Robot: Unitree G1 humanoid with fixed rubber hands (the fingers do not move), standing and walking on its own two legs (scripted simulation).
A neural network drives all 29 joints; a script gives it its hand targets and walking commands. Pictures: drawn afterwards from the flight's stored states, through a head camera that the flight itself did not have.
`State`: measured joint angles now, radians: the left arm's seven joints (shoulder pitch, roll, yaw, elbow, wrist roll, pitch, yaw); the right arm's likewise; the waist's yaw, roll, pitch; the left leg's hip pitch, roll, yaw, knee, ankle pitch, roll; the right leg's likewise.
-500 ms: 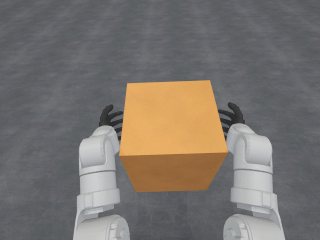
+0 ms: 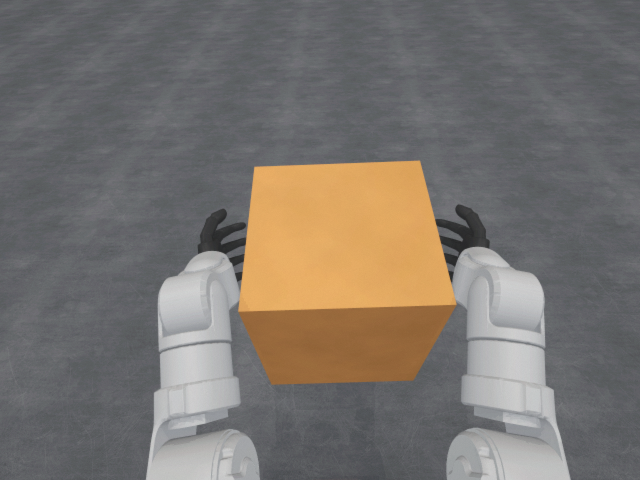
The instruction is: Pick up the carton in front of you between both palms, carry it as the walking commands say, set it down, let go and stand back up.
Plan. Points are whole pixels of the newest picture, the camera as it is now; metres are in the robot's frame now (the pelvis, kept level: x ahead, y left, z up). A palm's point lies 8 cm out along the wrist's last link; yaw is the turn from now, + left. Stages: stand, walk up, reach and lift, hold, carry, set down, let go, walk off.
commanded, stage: carry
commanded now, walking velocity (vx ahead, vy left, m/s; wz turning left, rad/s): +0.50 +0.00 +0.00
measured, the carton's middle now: (339, 281) +0.36 +0.00 +0.05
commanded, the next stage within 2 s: none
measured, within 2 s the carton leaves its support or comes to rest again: neither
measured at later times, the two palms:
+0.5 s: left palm (225, 218) +0.44 +0.17 +0.10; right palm (434, 206) +0.46 -0.14 +0.10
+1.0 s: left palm (239, 121) +0.76 +0.20 +0.07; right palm (390, 124) +0.73 -0.11 +0.08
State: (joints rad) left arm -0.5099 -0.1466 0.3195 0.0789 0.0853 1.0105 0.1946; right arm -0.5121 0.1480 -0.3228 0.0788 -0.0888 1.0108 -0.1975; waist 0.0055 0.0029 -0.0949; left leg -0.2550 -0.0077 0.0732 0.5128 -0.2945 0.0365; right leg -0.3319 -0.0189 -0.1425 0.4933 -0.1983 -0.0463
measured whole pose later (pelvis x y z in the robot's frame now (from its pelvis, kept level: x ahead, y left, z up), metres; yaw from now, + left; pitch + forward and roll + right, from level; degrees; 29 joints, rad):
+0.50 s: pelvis +0.11 +0.00 +0.00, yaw +0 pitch +5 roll +0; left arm -0.48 -0.15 0.27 0.05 0.04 0.96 0.20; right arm -0.47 0.15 -0.33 0.03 -0.06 0.96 -0.21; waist 0.07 -0.01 -0.09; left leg -0.59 0.04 0.06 0.81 -0.31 0.04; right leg -0.22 -0.02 -0.14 0.52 -0.39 -0.04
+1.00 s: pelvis +0.41 +0.07 -0.03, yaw -1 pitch +5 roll +0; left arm -0.42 -0.15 0.31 -0.09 0.09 0.95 0.21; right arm -0.44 0.14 -0.22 -0.04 0.00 0.96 -0.19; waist -0.12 -0.01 -0.06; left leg -0.13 -0.06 0.14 0.52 -0.16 0.12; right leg -0.62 0.00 -0.08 0.59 0.06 -0.04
